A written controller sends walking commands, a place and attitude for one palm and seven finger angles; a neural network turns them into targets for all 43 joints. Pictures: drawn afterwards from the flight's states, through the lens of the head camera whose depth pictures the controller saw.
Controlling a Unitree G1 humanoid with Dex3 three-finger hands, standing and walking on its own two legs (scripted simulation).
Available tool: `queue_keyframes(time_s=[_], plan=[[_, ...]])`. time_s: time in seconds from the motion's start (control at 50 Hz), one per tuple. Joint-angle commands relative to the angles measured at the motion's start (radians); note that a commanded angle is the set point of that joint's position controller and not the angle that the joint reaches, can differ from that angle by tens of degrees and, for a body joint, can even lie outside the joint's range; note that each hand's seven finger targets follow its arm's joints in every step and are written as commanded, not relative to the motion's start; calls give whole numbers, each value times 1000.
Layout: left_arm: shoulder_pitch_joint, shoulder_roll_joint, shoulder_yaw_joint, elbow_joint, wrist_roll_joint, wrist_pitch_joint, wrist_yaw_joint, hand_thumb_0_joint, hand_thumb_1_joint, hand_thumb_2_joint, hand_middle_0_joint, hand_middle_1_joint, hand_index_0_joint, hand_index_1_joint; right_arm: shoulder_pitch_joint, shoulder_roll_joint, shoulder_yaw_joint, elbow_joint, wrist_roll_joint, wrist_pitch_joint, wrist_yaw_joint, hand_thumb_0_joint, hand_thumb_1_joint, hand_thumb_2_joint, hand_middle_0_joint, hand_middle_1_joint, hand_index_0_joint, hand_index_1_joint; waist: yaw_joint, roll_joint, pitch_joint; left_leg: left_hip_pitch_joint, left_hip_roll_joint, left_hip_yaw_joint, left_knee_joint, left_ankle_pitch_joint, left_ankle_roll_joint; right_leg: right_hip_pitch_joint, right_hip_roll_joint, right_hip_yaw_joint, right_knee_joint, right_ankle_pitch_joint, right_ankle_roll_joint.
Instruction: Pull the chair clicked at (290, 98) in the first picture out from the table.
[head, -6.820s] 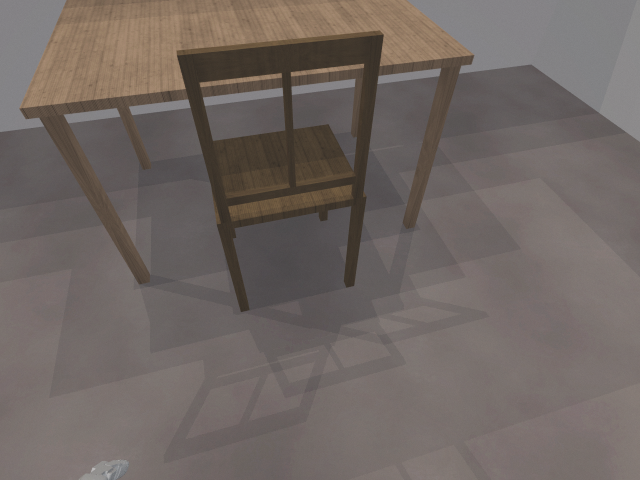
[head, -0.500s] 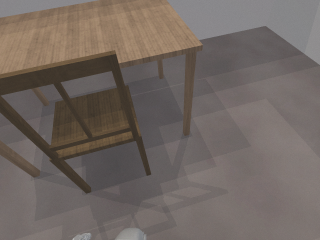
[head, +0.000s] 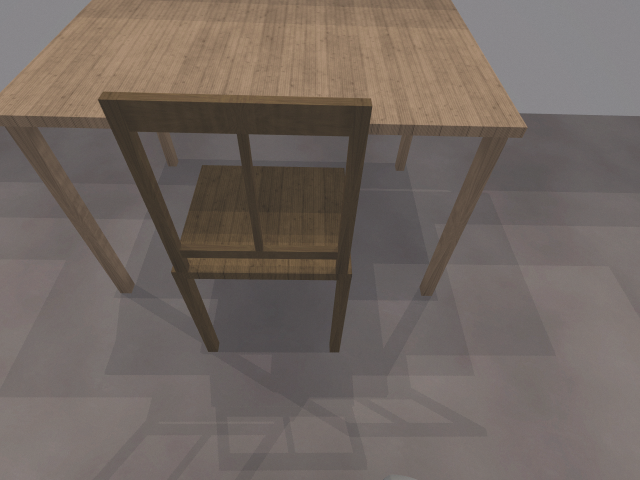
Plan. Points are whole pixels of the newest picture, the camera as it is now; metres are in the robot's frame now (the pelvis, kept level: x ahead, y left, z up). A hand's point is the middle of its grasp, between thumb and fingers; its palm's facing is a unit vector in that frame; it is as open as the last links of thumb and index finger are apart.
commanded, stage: turn to face it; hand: left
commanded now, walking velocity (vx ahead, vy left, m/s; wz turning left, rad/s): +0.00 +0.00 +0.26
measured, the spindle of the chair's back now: (252, 198) +0.61 +0.18 -0.06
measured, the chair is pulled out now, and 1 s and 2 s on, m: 0.00 0.00 0.00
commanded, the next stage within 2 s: take the last steps up to it in 0.04 s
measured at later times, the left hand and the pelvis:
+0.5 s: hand out of the picture -0.02 +0.12 -0.15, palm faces +0.19 -0.96 -0.21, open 7.3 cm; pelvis +0.03 -0.05 +0.01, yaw +7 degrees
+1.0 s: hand out of the picture +0.14 +0.16 -0.17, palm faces +0.13 -0.97 -0.20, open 7.3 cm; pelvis +0.13 -0.02 +0.00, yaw +5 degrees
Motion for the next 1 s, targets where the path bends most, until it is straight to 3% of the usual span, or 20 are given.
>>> queue_keyframes(time_s=[0.0, 0.06, 0.1, 0.12, 0.14, 0.16, 0.2, 0.26, 0.32, 0.46, 0.54, 0.6, 0.62, 0.64, 0.66, 0.68, 0.72, 0.82, 0.94, 0.98], plan=[[-14, 52, 15, -71, -3, -27, 6, 0, 900, 900, -200, -300, -200, -300, 38, -198, -58, -41, -8, -11, -12, 0, -900, -900, 200, 300, 200, 300, -37, 165, -53, 33, 263, -249, -139, 287, 156, 24, 24, -3, -136, -29, -10], [34, 51, 15, -56, -6, -40, 11, 0, 900, 900, -200, -300, -200, -300, 22, -186, -56, -34, -7, -10, -12, 0, -900, -900, 200, 300, 200, 300, -12, 151, -57, -36, 248, -273, -92, 310, 142, 156, 54, -6, -297, 36, -24], [104, 55, 18, -34, -6, -56, 17, 0, 900, 900, -200, -300, -200, -300, 11, -161, -53, -31, 3, -12, -8, 0, -900, -900, 200, 300, 200, 300, 28, 80, -86, -131, 188, -237, 2, 204, 80, 339, 35, 3, -548, 224, -23], [123, 111, 25, -28, 7, -72, 23, 0, 900, 900, -200, -300, -200, -300, 36, -101, -46, -25, 13, -15, -4, 0, -900, -900, 200, 300, 200, 300, 26, -95, -110, -213, 87, -133, 152, 14, 7, 426, -115, 169, -661, 293, -57], [133, 181, 33, -28, 12, -80, 21, 0, 900, 900, -200, -300, -200, -300, 36, -62, -38, -50, 14, -12, -5, 0, -900, -900, 200, 300, 200, 300, 22, -282, -92, -302, -20, -37, 321, -288, -44, 404, -314, 387, -723, 375, -162], [134, 187, 28, -39, 6, -75, 17, 0, 900, 900, -200, -300, -200, -300, 45, -101, -55, -46, 6, 2, -6, 0, -900, -900, 200, 300, 200, 300, 26, -192, -75, -262, 8, -82, 456, -354, -39, 285, -364, 382, -767, 268, -227], [61, 114, 29, -41, 5, -80, 17, 0, 900, 900, -200, -300, -200, -300, 57, -110, -63, -2, -8, 7, 3, 0, -900, -900, 200, 300, 200, 300, -2, -171, 15, -331, 39, -87, 613, -228, -28, 232, -261, 343, -831, -7, -219], [66, 58, 14, -27, 3, -104, 10, 0, 900, 900, -200, -300, -200, -300, 109, -80, -65, 45, -13, -8, 20, 0, -900, -900, 200, 300, 200, 300, -25, -67, 7, -338, 63, -43, 654, -75, -34, 275, -170, 172, -814, 61, -193], [133, 28, 5, 11, 6, -119, 7, 0, 900, 900, -200, -300, -200, -300, 97, -63, -60, 56, -15, -19, 20, 0, -900, -900, 200, 300, 200, 300, -7, -85, 13, -350, 83, -20, 603, -24, -42, 321, -151, 126, -822, 120, -195], [266, 32, 4, 104, 16, -126, 6, 0, 900, 900, -200, -300, -200, -300, 2, -33, -44, 51, -7, -39, 14, 0, -900, -900, 200, 300, 200, 300, 39, -88, 5, -329, 103, 42, 357, -122, -45, 422, -187, 158, -800, 311, -256], [271, 27, 5, 147, 16, -123, 5, 0, 900, 900, -200, -300, -200, -300, -2, -7, -29, 65, -3, -60, 9, 0, -900, -900, 200, 300, 200, 300, 35, -103, -11, -224, 77, 69, 220, -133, -29, 394, -175, 139, -753, 406, -259], [239, 10, 3, 166, 6, -117, 5, 0, 900, 900, -200, -300, -200, -300, 93, 5, -20, 113, -2, -80, -2, 0, -900, -900, 200, 300, 200, 300, -14, -98, -29, -3, 48, 101, 5, 13, -21, 296, -110, 78, -658, 356, -205], [234, -13, -3, 172, 2, -114, 3, 0, 900, 900, -200, -300, -200, -300, 147, -17, -21, 138, -2, -89, -10, 0, -900, -900, 200, 300, 200, 300, -36, -35, -36, 112, 60, 76, -58, 36, -13, 230, -74, 56, -574, 328, -179], [233, -48, -10, 166, -1, -112, -1, 0, 900, 900, -200, -300, -200, -300, 227, -78, -35, 161, -5, -98, -18, 0, -900, -900, 200, 300, 200, 300, -70, 101, -61, 241, 192, -88, -96, 64, 35, 94, -4, 4, -402, 216, -144], [232, -85, -18, 148, 2, -110, -4, 0, 900, 900, -200, -300, -200, -300, 287, -156, -55, 167, -7, -92, -24, 0, -900, -900, 200, 300, 200, 300, -80, 273, -67, 288, 392, -323, -197, 53, 124, -59, 72, -93, -206, -92, -102], [196, -68, -13, 127, 12, -104, 1, 0, 900, 900, -200, -300, -200, -300, 287, -165, -56, 158, -7, -75, -28, 0, -900, -900, 200, 300, 200, 300, -81, 206, -13, 216, 450, -388, -244, -5, 190, -116, 68, -50, -64, -188, -106], [163, -57, -6, 146, 21, -90, -2, 0, 900, 900, -200, -300, -200, -300, 205, -81, -29, 150, -4, -80, -36, 0, -900, -900, 200, 300, 200, 300, -51, 205, 86, 82, 380, -275, -273, 38, 169, -126, 9, 6, 45, -88, -102], [190, -85, -5, 150, 15, -79, -13, 0, 900, 900, -200, -300, -200, -300, 145, -64, -26, 126, -2, -98, -37, 0, -900, -900, 200, 300, 200, 300, 1, 119, 31, 42, 298, -86, -233, 314, 158, -45, -5, -12, -9, 56, -64], [83, -76, -5, 96, 13, -81, -15, 0, 900, 900, -200, -300, -200, -300, 161, -89, -37, 139, -12, -81, -33, 0, -900, -900, 200, 300, 200, 300, -19, 173, 45, 20, 280, -52, -157, 307, 141, 75, 32, -73, -287, 103, -66], [149, -65, -1, 121, 12, -91, -8, 0, 900, 900, -200, -300, -200, -300, 148, -77, -29, 149, -9, -72, -35, 0, -900, -900, 200, 300, 200, 300, 23, 105, 22, -24, 239, -19, -36, 322, 84, 233, 48, -77, -459, 250, -65]])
